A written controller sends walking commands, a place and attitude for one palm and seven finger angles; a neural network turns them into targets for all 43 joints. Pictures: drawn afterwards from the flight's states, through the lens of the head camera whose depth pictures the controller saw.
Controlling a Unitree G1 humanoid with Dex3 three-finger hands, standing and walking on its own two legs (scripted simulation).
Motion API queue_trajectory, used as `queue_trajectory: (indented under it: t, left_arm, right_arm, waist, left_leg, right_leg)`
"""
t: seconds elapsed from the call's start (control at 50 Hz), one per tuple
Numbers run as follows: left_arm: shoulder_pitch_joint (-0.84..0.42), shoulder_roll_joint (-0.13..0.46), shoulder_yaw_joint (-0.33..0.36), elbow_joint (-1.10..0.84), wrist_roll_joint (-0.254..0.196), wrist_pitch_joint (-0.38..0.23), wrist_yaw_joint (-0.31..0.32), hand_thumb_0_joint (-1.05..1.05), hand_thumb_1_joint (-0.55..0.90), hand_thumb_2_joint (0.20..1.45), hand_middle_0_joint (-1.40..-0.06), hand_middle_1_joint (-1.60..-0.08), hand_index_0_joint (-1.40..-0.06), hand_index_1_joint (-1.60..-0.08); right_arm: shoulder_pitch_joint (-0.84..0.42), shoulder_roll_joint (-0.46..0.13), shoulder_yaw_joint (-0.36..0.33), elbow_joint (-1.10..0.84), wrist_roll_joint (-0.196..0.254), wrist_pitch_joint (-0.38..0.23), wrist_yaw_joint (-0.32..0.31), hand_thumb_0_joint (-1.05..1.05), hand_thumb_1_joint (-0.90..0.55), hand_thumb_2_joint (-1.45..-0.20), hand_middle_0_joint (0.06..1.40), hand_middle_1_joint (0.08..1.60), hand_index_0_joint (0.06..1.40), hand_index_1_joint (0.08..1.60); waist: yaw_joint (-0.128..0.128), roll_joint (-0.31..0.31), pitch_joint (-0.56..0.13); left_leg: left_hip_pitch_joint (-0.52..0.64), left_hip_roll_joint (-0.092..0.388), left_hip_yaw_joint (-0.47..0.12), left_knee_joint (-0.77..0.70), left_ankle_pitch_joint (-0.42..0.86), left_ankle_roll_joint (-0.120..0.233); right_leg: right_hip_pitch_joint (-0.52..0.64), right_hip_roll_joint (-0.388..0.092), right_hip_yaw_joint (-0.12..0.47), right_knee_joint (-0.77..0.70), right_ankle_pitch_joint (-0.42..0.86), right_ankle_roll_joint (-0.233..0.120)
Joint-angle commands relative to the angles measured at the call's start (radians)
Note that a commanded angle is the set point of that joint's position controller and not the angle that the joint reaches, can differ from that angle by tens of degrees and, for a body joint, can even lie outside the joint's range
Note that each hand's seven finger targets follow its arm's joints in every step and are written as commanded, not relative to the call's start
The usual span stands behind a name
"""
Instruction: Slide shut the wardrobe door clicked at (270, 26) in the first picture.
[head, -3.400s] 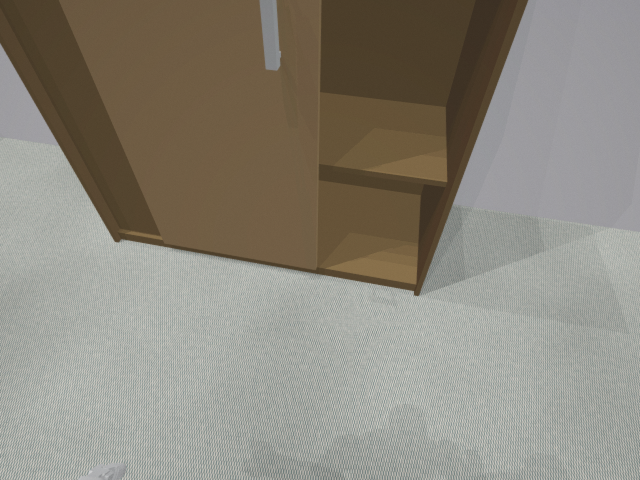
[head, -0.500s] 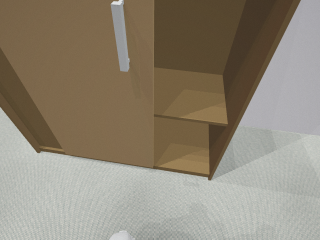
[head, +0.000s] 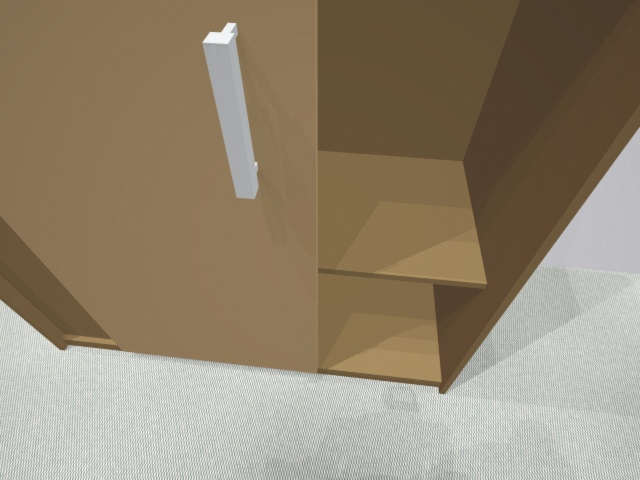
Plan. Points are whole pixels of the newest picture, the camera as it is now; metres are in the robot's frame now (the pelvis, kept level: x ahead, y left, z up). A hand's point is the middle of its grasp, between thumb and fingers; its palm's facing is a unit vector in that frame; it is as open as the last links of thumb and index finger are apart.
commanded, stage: come to a stop and stand still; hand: left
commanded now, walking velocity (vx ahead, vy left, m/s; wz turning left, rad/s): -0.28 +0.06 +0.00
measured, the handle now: (239, 118) +0.50 +0.13 +0.19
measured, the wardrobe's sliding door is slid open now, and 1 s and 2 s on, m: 0.38 0.38 0.38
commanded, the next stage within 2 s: look again from close up in 1.34 s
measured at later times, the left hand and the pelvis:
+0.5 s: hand out of the picture +0.02 +0.27 -0.18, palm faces +0.03 -0.97 -0.24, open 7.4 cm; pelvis -0.03 +0.07 -0.01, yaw -1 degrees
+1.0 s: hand out of the picture -0.03 +0.26 -0.17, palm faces +0.01 -0.98 -0.19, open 7.4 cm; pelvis -0.03 +0.09 +0.01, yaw -1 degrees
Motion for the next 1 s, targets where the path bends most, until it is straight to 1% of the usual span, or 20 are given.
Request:
queue_trajectory:
  t: [0.0,0.02,0.04,0.08,0.12,0.18,0.26,0.28,0.3,0.34,0.38,0.42,0.44,0.48,0.5,0.52,0.56,0.66,0.76,0.98]
  left_arm:
    - [0.145,0.151,0.015,0.009,-0.006,-0.009,0.023,0.0,0.9,0.9,-0.2,-0.3,-0.2,-0.3]
    - [0.155,0.162,0.019,0.01,-0.007,-0.009,0.026,0.0,0.9,0.9,-0.2,-0.3,-0.2,-0.3]
    - [0.143,0.158,0.023,0.003,-0.005,-0.005,0.031,0.0,0.9,0.9,-0.2,-0.3,-0.2,-0.3]
    - [0.097,0.149,0.031,-0.016,0.0,0.007,0.04,0.0,0.9,0.9,-0.2,-0.3,-0.2,-0.3]
    - [0.04,0.154,0.041,-0.05,0.006,0.015,0.041,0.0,0.9,0.9,-0.2,-0.3,-0.2,-0.3]
    - [-0.008,0.152,0.048,-0.079,0.011,0.026,0.039,0.0,0.9,0.9,-0.2,-0.3,-0.2,-0.3]
    - [-0.037,0.158,0.052,-0.092,0.01,0.036,0.027,0.0,0.9,0.9,-0.2,-0.3,-0.2,-0.3]
    - [-0.071,0.236,-0.005,-0.167,-0.006,0.023,0.036,0.0,0.9,0.9,-0.2,-0.3,-0.2,-0.3]
    - [0.002,0.169,0.016,-0.181,-0.007,0.035,0.032,0.0,0.9,0.9,-0.2,-0.3,-0.2,-0.3]
    - [0.013,0.143,0.012,-0.211,-0.001,0.045,0.024,0.0,0.9,0.9,-0.2,-0.3,-0.2,-0.3]
    - [0.053,0.129,0.004,-0.207,0.01,0.065,0.015,0.0,0.9,0.9,-0.2,-0.3,-0.2,-0.3]
    - [0.117,0.092,0.002,-0.186,0.008,0.062,0.009,0.0,0.9,0.9,-0.2,-0.3,-0.2,-0.3]
    - [0.128,0.084,-0.001,-0.189,0.009,0.053,0.006,0.0,0.9,0.9,-0.2,-0.3,-0.2,-0.3]
    - [0.143,0.093,-0.005,-0.183,0.01,0.035,0.002,0.0,0.9,0.9,-0.2,-0.3,-0.2,-0.3]
    - [0.145,0.104,-0.006,-0.183,0.01,0.026,0.004,0.0,0.9,0.9,-0.2,-0.3,-0.2,-0.3]
    - [0.138,0.118,-0.006,-0.183,0.01,0.018,0.007,0.0,0.9,0.9,-0.2,-0.3,-0.2,-0.3]
    - [0.104,0.132,-0.005,-0.181,0.001,0.012,0.01,0.0,0.9,0.9,-0.2,-0.3,-0.2,-0.3]
    - [0.143,0.092,-0.02,-0.14,0.002,0.015,0.013,0.0,0.9,0.9,-0.2,-0.3,-0.2,-0.3]
    - [0.163,0.079,-0.023,-0.094,0.0,0.008,0.019,0.0,0.9,0.9,-0.2,-0.3,-0.2,-0.3]
    - [0.161,0.059,-0.03,-0.013,-0.004,0.001,0.027,0.0,0.9,0.9,-0.2,-0.3,-0.2,-0.3]
  right_arm:
    - [0.066,-0.067,-0.027,-0.029,0.022,0.022,-0.005,0.0,-0.9,-0.9,0.2,0.3,0.2,0.3]
    - [0.062,-0.072,-0.033,-0.031,0.022,0.035,-0.007,0.0,-0.9,-0.9,0.2,0.3,0.2,0.3]
    - [0.035,-0.08,-0.039,-0.042,0.021,0.044,-0.009,0.0,-0.9,-0.9,0.2,0.3,0.2,0.3]
    - [-0.008,-0.077,-0.044,-0.06,0.023,0.053,-0.012,0.0,-0.9,-0.9,0.2,0.3,0.2,0.3]
    - [-0.024,-0.072,-0.049,-0.072,0.02,0.064,-0.006,0.0,-0.9,-0.9,0.2,0.3,0.2,0.3]
    - [-0.014,-0.059,-0.053,-0.088,0.017,0.073,0.002,0.0,-0.9,-0.9,0.2,0.3,0.2,0.3]
    - [0.042,-0.071,-0.048,-0.091,0.011,0.057,0.007,0.0,-0.9,-0.9,0.2,0.3,0.2,0.3]
    - [-0.001,-0.194,-0.046,-0.191,-0.011,0.057,0.009,0.0,-0.9,-0.9,0.2,0.3,0.2,0.3]
    - [-0.044,-0.173,-0.079,-0.224,-0.014,0.034,0.012,0.0,-0.9,-0.9,0.2,0.3,0.2,0.3]
    - [-0.112,-0.215,-0.083,-0.294,-0.02,0.043,0.013,0.0,-0.9,-0.9,0.2,0.3,0.2,0.3]
    - [-0.169,-0.251,-0.08,-0.338,-0.017,0.05,0.02,0.0,-0.9,-0.9,0.2,0.3,0.2,0.3]
    - [-0.196,-0.243,-0.076,-0.345,-0.016,0.049,0.014,0.0,-0.9,-0.9,0.2,0.3,0.2,0.3]
    - [-0.186,-0.234,-0.071,-0.344,-0.013,0.047,0.011,0.0,-0.9,-0.9,0.2,0.3,0.2,0.3]
    - [-0.152,-0.221,-0.058,-0.334,-0.007,0.042,0.01,0.0,-0.9,-0.9,0.2,0.3,0.2,0.3]
    - [-0.129,-0.202,-0.054,-0.329,0.0,0.036,0.008,0.0,-0.9,-0.9,0.2,0.3,0.2,0.3]
    - [-0.098,-0.185,-0.049,-0.322,0.004,0.027,0.007,0.0,-0.9,-0.9,0.2,0.3,0.2,0.3]
    - [-0.071,-0.191,-0.048,-0.304,0.003,0.025,0.007,0.0,-0.9,-0.9,0.2,0.3,0.2,0.3]
    - [-0.082,-0.204,-0.042,-0.259,0.002,0.015,0.01,0.0,-0.9,-0.9,0.2,0.3,0.2,0.3]
    - [-0.068,-0.179,-0.037,-0.203,0.004,0.009,0.01,0.0,-0.9,-0.9,0.2,0.3,0.2,0.3]
    - [-0.028,-0.148,-0.018,-0.084,0.009,0.008,0.009,0.0,-0.9,-0.9,0.2,0.3,0.2,0.3]
  waist:
    - [0.006,-0.114,-0.074]
    - [0.018,-0.192,-0.133]
    - [0.034,-0.187,-0.152]
    - [0.035,-0.093,-0.146]
    - [0.026,-0.06,-0.15]
    - [0.013,-0.092,-0.15]
    - [-0.014,-0.136,-0.141]
    - [-0.065,0.08,-0.029]
    - [-0.008,0.139,-0.158]
    - [0.0,0.148,-0.11]
    - [0.006,0.263,0.013]
    - [0.028,0.211,0.045]
    - [0.03,0.176,0.058]
    - [0.027,0.118,0.044]
    - [0.014,0.084,0.041]
    - [-0.007,0.086,0.013]
    - [-0.025,-0.002,-0.045]
    - [-0.002,0.072,-0.011]
    - [0.0,0.031,-0.022]
    - [0.002,0.041,0.014]
  left_leg:
    - [-0.197,0.083,-0.087,0.091,0.03,-0.04]
    - [-0.185,0.061,-0.077,0.22,-0.152,-0.049]
    - [-0.219,0.058,-0.114,0.343,-0.248,-0.047]
    - [-0.279,0.052,-0.18,0.498,-0.259,-0.046]
    - [-0.291,0.047,-0.193,0.524,-0.235,-0.056]
    - [-0.232,0.048,-0.172,0.439,-0.179,-0.062]
    - [-0.12,0.032,-0.123,0.12,-0.015,-0.057]
    - [-0.17,0.025,-0.19,-0.073,0.063,-0.023]
    - [-0.158,0.081,-0.188,-0.025,-0.048,-0.022]
    - [-0.309,0.127,-0.266,-0.075,-0.181,0.016]
    - [-0.451,0.195,-0.363,-0.217,-0.313,0.058]
    - [-0.464,0.21,-0.348,-0.213,-0.217,0.085]
    - [-0.418,0.207,-0.337,-0.18,-0.15,0.087]
    - [-0.315,0.18,-0.307,-0.097,-0.026,0.067]
    - [-0.296,0.142,-0.289,-0.056,0.03,0.047]
    - [-0.252,0.107,-0.267,-0.035,0.097,0.032]
    - [-0.181,0.101,-0.257,-0.029,0.079,0.027]
    - [-0.188,0.15,-0.308,-0.166,0.044,0.035]
    - [-0.155,0.133,-0.282,-0.17,0.095,0.024]
    - [-0.149,0.119,-0.259,-0.197,0.066,0.016]
  right_leg:
    - [0.261,-0.258,0.24,-0.103,0.83,-0.137]
    - [0.278,-0.299,0.267,-0.141,0.927,-0.186]
    - [0.288,-0.32,0.282,-0.16,0.957,-0.223]
    - [0.285,-0.323,0.258,-0.162,0.904,-0.249]
    - [0.253,-0.293,0.217,-0.178,0.781,-0.23]
    - [0.17,-0.258,0.172,-0.215,0.537,-0.202]
    - [0.115,-0.194,0.162,-0.205,0.198,-0.135]
    - [0.171,-0.119,0.208,-0.056,0.216,-0.103]
    - [0.094,-0.098,0.114,-0.066,-0.216,-0.046]
    - [0.094,-0.008,0.043,-0.034,-0.281,-0.008]
    - [0.068,0.057,-0.023,0.14,-0.221,0.003]
    - [0.054,0.058,0.004,0.235,-0.19,0.007]
    - [0.033,0.048,0.015,0.183,-0.199,0.007]
    - [0.038,0.037,0.033,-0.014,-0.126,-0.001]
    - [0.041,0.01,0.09,-0.077,-0.047,-0.019]
    - [0.039,-0.026,0.147,-0.098,0.031,-0.041]
    - [0.026,-0.032,0.157,-0.096,0.003,-0.039]
    - [0.061,-0.002,0.081,-0.077,-0.015,-0.003]
    - [0.098,-0.024,0.096,-0.106,0.033,-0.001]
    - [0.135,-0.041,0.103,-0.159,0.035,0.002]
